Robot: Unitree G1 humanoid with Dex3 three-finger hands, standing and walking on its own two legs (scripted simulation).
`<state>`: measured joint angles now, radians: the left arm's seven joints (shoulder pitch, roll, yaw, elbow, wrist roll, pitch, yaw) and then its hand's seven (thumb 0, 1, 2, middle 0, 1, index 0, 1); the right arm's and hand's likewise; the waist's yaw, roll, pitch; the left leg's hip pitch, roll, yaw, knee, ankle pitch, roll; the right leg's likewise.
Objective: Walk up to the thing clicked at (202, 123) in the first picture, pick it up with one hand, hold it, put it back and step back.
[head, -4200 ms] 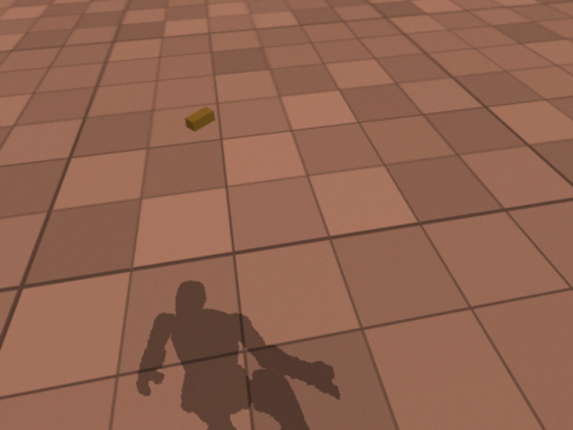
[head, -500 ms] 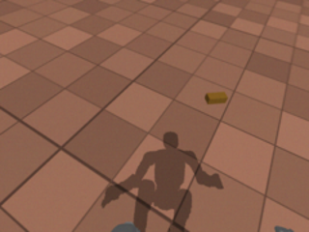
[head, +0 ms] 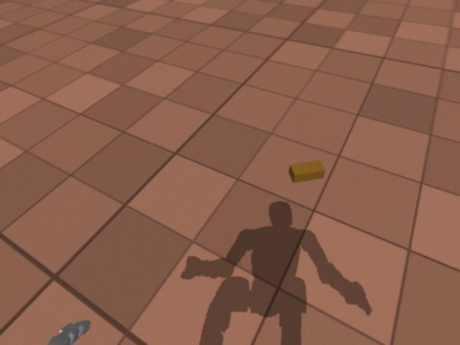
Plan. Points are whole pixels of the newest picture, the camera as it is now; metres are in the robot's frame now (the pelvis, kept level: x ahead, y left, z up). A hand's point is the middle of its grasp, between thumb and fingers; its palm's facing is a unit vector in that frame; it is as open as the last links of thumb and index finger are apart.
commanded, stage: walk up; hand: left
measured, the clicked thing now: (306, 171) +1.10 -0.35 -0.71
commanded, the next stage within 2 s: none
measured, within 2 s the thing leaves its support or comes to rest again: neither
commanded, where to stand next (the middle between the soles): +0.75 -0.67 m, yaw +12 degrees
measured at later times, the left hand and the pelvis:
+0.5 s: hand (176, 323) +0.21 +0.14 -0.16, palm faces +0.00 -0.97 -0.25, open 7.4 cm; pelvis +0.18 -0.11 +0.01, yaw +3 degrees
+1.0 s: hand (254, 257) +0.33 -0.02 -0.12, palm faces +0.11 -0.92 -0.38, open 7.4 cm; pelvis +0.32 -0.31 +0.01, yaw +5 degrees
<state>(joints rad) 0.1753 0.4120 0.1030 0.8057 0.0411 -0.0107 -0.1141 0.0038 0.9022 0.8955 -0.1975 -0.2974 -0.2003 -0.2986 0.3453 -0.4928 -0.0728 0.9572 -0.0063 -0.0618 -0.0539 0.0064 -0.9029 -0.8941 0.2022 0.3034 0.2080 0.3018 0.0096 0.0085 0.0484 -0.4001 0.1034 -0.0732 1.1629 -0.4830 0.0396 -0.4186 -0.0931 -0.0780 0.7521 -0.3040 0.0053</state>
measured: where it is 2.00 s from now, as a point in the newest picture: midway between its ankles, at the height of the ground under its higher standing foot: (380, 261)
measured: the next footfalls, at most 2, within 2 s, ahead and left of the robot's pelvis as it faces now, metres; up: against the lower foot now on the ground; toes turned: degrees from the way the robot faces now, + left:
left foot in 0.34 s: +0.28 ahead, +0.01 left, +0.00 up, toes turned +10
right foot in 0.76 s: +0.38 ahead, -0.41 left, +0.00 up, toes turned +0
